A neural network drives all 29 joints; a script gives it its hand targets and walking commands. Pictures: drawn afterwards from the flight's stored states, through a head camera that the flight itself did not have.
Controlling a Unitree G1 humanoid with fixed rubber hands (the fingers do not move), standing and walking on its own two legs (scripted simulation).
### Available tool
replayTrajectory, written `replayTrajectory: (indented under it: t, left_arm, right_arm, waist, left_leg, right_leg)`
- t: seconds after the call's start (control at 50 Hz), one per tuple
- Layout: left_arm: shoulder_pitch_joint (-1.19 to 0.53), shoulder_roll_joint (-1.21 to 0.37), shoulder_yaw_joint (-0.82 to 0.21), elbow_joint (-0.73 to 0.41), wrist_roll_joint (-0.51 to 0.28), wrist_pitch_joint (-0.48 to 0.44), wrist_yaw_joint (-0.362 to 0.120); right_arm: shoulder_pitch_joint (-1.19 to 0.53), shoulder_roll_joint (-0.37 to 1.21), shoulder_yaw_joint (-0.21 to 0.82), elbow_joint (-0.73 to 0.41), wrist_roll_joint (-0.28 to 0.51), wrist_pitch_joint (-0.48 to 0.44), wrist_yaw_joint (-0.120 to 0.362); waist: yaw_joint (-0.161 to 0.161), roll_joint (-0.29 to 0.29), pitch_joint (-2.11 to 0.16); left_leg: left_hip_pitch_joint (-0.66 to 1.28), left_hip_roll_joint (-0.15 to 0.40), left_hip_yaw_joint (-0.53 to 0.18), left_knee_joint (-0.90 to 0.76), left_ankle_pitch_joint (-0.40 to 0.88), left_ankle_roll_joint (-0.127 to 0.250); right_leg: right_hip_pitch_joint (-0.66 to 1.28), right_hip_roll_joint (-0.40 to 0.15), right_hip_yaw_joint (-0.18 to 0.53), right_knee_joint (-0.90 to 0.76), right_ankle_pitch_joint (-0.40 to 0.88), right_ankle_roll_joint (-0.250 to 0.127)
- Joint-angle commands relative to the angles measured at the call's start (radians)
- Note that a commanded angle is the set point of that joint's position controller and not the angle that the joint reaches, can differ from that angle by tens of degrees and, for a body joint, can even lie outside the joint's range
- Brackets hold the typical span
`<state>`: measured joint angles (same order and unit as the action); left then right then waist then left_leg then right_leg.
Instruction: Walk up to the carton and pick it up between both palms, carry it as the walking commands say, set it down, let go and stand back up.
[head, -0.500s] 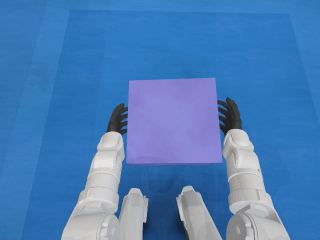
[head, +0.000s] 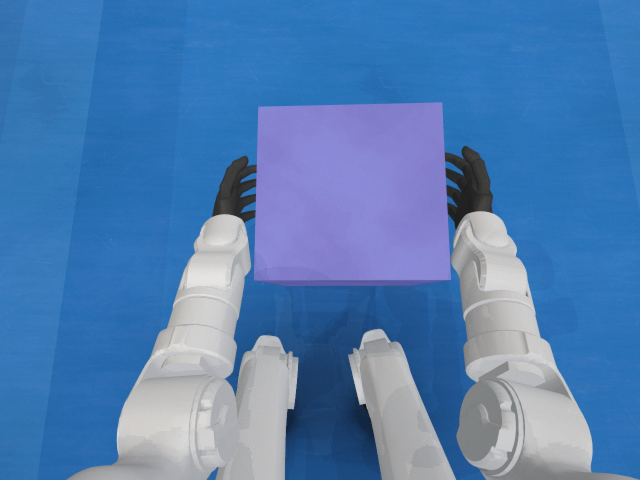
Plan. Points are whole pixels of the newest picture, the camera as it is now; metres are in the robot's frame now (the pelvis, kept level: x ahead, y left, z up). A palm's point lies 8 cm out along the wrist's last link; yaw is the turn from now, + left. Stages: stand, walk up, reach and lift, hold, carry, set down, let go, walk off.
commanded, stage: set down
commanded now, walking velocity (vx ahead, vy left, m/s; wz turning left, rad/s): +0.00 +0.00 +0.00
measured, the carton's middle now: (347, 213) +0.45 -0.05 -0.16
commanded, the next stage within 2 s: none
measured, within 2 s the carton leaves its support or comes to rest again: neither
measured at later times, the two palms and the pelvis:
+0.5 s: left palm (247, 219) +0.46 +0.10 -0.20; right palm (449, 216) +0.44 -0.20 -0.17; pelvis -0.02 +0.00 -0.07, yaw +0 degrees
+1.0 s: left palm (258, 220) +0.48 +0.09 -0.29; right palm (432, 219) +0.46 -0.20 -0.26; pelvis -0.02 +0.00 -0.13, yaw +0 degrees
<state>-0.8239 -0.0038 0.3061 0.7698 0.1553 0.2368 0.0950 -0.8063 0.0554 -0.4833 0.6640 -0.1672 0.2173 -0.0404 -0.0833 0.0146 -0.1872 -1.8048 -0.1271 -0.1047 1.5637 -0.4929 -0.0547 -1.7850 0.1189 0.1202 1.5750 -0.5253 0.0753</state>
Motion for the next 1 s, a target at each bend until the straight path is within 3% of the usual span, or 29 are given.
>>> replayTrajectory:
  t: [0.0,0.08,0.1,0.12,0.14,0.18,0.24,0.26,0.28,0.3,0.34,0.36,0.4,0.42,0.44,0.46,0.5,0.56,0.58,0.6,0.62,0.64,0.66,0.7,0.72,0.76,0.82,0.92,0.98]
  left_arm:
    - [-0.723,-0.957,-0.475,-0.140,-0.086,-0.069,-0.126]
    - [-0.771,-0.939,-0.456,-0.122,-0.090,-0.065,-0.122]
    - [-0.757,-0.937,-0.453,-0.107,-0.088,-0.065,-0.123]
    - [-0.781,-0.937,-0.459,-0.122,-0.090,-0.067,-0.119]
    - [-0.782,-0.942,-0.460,-0.116,-0.098,-0.068,-0.120]
    - [-0.809,-0.933,-0.465,-0.129,-0.104,-0.071,-0.118]
    - [-0.829,-0.908,-0.440,-0.104,-0.090,-0.065,-0.121]
    - [-0.850,-0.918,-0.453,-0.121,-0.106,-0.069,-0.121]
    - [-0.836,-0.911,-0.441,-0.101,-0.092,-0.067,-0.119]
    - [-0.837,-0.906,-0.439,-0.101,-0.102,-0.068,-0.121]
    - [-0.868,-0.900,-0.441,-0.101,-0.108,-0.066,-0.121]
    - [-0.874,-0.901,-0.432,-0.098,-0.102,-0.065,-0.121]
    - [-0.876,-0.883,-0.436,-0.096,-0.099,-0.064,-0.120]
    - [-0.902,-0.889,-0.441,-0.113,-0.113,-0.067,-0.120]
    - [-0.921,-0.887,-0.443,-0.110,-0.114,-0.064,-0.122]
    - [-0.910,-0.874,-0.432,-0.090,-0.110,-0.063,-0.122]
    - [-0.942,-0.882,-0.445,-0.092,-0.128,-0.062,-0.125]
    - [-0.943,-0.887,-0.439,-0.067,-0.128,-0.058,-0.126]
    - [-0.957,-0.862,-0.433,-0.080,-0.131,-0.061,-0.127]
    - [-0.978,-0.859,-0.438,-0.093,-0.136,-0.062,-0.127]
    - [-0.998,-0.853,-0.428,-0.090,-0.134,-0.067,-0.130]
    - [-1.002,-0.838,-0.431,-0.100,-0.135,-0.066,-0.129]
    - [-1.029,-0.831,-0.431,-0.098,-0.139,-0.067,-0.129]
    - [-1.002,-0.845,-0.431,-0.063,-0.137,-0.062,-0.133]
    - [-1.019,-0.844,-0.423,-0.062,-0.141,-0.063,-0.136]
    - [-1.007,-0.816,-0.409,-0.049,-0.135,-0.065,-0.137]
    - [-1.042,-0.832,-0.437,-0.067,-0.156,-0.069,-0.134]
    - [-1.091,-0.808,-0.472,-0.097,-0.186,-0.077,-0.130]
    - [-1.107,-0.790,-0.460,-0.072,-0.193,-0.077,-0.132]
  right_arm:
    - [-0.558,0.904,0.550,0.042,0.094,0.000,0.181]
    - [-0.606,0.883,0.541,0.042,0.095,0.003,0.180]
    - [-0.604,0.879,0.528,0.047,0.084,0.006,0.178]
    - [-0.596,0.894,0.534,0.064,0.100,0.009,0.179]
    - [-0.618,0.891,0.533,0.051,0.094,0.005,0.178]
    - [-0.617,0.884,0.541,0.050,0.101,0.008,0.176]
    - [-0.676,0.879,0.533,0.046,0.111,0.009,0.175]
    - [-0.661,0.876,0.532,0.060,0.104,0.010,0.174]
    - [-0.665,0.885,0.531,0.064,0.106,0.011,0.175]
    - [-0.704,0.875,0.541,0.046,0.110,0.011,0.172]
    - [-0.697,0.864,0.526,0.063,0.103,0.014,0.172]
    - [-0.693,0.881,0.528,0.073,0.104,0.016,0.174]
    - [-0.711,0.866,0.527,0.064,0.114,0.015,0.177]
    - [-0.735,0.871,0.539,0.059,0.118,0.013,0.177]
    - [-0.741,0.863,0.536,0.054,0.119,0.013,0.174]
    - [-0.755,0.859,0.536,0.059,0.122,0.015,0.174]
    - [-0.752,0.855,0.521,0.077,0.116,0.016,0.172]
    - [-0.791,0.841,0.517,0.061,0.112,0.015,0.174]
    - [-0.813,0.844,0.533,0.057,0.123,0.017,0.176]
    - [-0.794,0.837,0.523,0.072,0.123,0.017,0.176]
    - [-0.811,0.842,0.532,0.075,0.120,0.018,0.173]
    - [-0.827,0.847,0.535,0.070,0.134,0.020,0.173]
    - [-0.819,0.840,0.529,0.082,0.131,0.019,0.175]
    - [-0.854,0.840,0.529,0.069,0.134,0.016,0.176]
    - [-0.848,0.832,0.521,0.077,0.124,0.017,0.175]
    - [-0.869,0.838,0.522,0.085,0.130,0.018,0.178]
    - [-0.883,0.816,0.528,0.076,0.140,0.010,0.177]
    - [-0.900,0.790,0.540,0.076,0.163,0.001,0.175]
    - [-0.923,0.781,0.535,0.094,0.165,0.004,0.178]
  waist:
    - [-0.019,0.056,-0.914]
    - [-0.022,0.056,-0.909]
    - [-0.038,0.041,-0.910]
    - [-0.019,0.064,-0.922]
    - [-0.039,0.041,-0.919]
    - [-0.040,0.055,-0.949]
    - [-0.018,0.062,-0.924]
    - [-0.036,0.042,-0.936]
    - [-0.018,0.062,-0.932]
    - [-0.028,0.034,-0.951]
    - [-0.042,0.046,-0.933]
    - [-0.025,0.038,-0.945]
    - [-0.025,0.066,-0.945]
    - [-0.029,0.039,-0.970]
    - [-0.035,0.054,-0.965]
    - [-0.022,0.056,-0.952]
    - [-0.045,0.052,-0.948]
    - [-0.047,0.062,-0.950]
    - [-0.034,0.031,-0.959]
    - [-0.038,0.058,-0.963]
    - [-0.038,0.030,-0.969]
    - [-0.020,0.050,-0.964]
    - [-0.037,0.034,-0.963]
    - [-0.029,0.034,-0.953]
    - [-0.051,0.027,-0.941]
    - [-0.023,0.013,-0.934]
    - [-0.045,0.050,-0.973]
    - [-0.044,0.072,-0.991]
    - [-0.043,0.052,-0.942]
  left_leg:
    - [0.583,-0.064,0.127,-0.098,0.270,-0.007]
    - [0.555,-0.070,0.133,-0.061,0.235,-0.003]
    - [0.527,-0.070,0.130,-0.054,0.239,-0.002]
    - [0.538,-0.071,0.137,-0.045,0.234,-0.002]
    - [0.513,-0.071,0.131,-0.040,0.241,0.002]
    - [0.518,-0.071,0.138,-0.016,0.248,-0.001]
    - [0.466,-0.073,0.149,0.016,0.227,0.001]
    - [0.456,-0.074,0.150,0.024,0.236,-0.002]
    - [0.450,-0.075,0.154,0.026,0.233,0.001]
    - [0.432,-0.076,0.155,0.043,0.235,0.002]
    - [0.416,-0.072,0.151,0.056,0.237,0.003]
    - [0.424,-0.076,0.157,0.066,0.232,0.001]
    - [0.431,-0.070,0.157,0.079,0.240,0.000]
    - [0.407,-0.075,0.157,0.088,0.227,0.002]
    - [0.381,-0.072,0.167,0.106,0.229,0.000]
    - [0.378,-0.073,0.167,0.108,0.230,0.001]
    - [0.357,-0.073,0.166,0.118,0.205,0.002]
    - [0.334,-0.074,0.173,0.140,0.204,0.003]
    - [0.339,-0.074,0.166,0.148,0.223,0.007]
    - [0.336,-0.073,0.174,0.162,0.218,0.001]
    - [0.300,-0.072,0.179,0.172,0.212,0.000]
    - [0.297,-0.074,0.182,0.179,0.202,0.004]
    - [0.291,-0.071,0.182,0.185,0.193,0.003]
    - [0.269,-0.072,0.185,0.199,0.205,0.007]
    - [0.249,-0.069,0.184,0.212,0.193,0.006]
    - [0.247,-0.071,0.182,0.219,0.194,0.010]
    - [0.268,-0.067,0.179,0.249,0.244,0.005]
    - [0.259,-0.064,0.187,0.292,0.254,-0.005]
    - [0.224,-0.064,0.196,0.301,0.223,-0.001]
  right_leg:
    - [0.432,0.059,-0.169,-0.112,0.336,-0.005]
    - [0.385,0.058,-0.174,-0.085,0.301,-0.002]
    - [0.393,0.060,-0.180,-0.075,0.310,0.001]
    - [0.391,0.060,-0.177,-0.063,0.307,-0.001]
    - [0.388,0.060,-0.182,-0.057,0.317,0.000]
    - [0.381,0.060,-0.184,-0.033,0.330,0.003]
    - [0.355,0.058,-0.174,-0.019,0.309,0.003]
    - [0.357,0.060,-0.185,-0.008,0.319,0.004]
    - [0.352,0.059,-0.183,0.000,0.324,0.003]
    - [0.367,0.058,-0.183,0.006,0.327,0.009]
    - [0.322,0.057,-0.187,0.025,0.321,0.008]
    - [0.329,0.056,-0.187,0.026,0.314,0.007]
    - [0.281,0.055,-0.191,0.046,0.314,0.005]
    - [0.311,0.057,-0.196,0.059,0.313,0.006]
    - [0.312,0.054,-0.186,0.057,0.322,0.003]
    - [0.295,0.052,-0.187,0.067,0.321,0.007]
    - [0.285,0.053,-0.196,0.081,0.299,0.003]
    - [0.267,0.050,-0.198,0.102,0.304,0.000]
    - [0.260,0.049,-0.207,0.117,0.315,0.007]
    - [0.259,0.047,-0.199,0.122,0.311,0.002]
    - [0.289,0.049,-0.195,0.120,0.317,0.004]
    - [0.282,0.046,-0.192,0.135,0.313,0.003]
    - [0.269,0.048,-0.201,0.141,0.306,0.002]
    - [0.258,0.045,-0.202,0.156,0.317,0.003]
    - [0.254,0.046,-0.198,0.155,0.308,0.001]
    - [0.233,0.044,-0.206,0.176,0.297,0.006]
    - [0.220,0.041,-0.206,0.205,0.342,0.002]
    - [0.214,0.032,-0.210,0.246,0.362,-0.001]
    - [0.202,0.030,-0.213,0.255,0.331,-0.002]
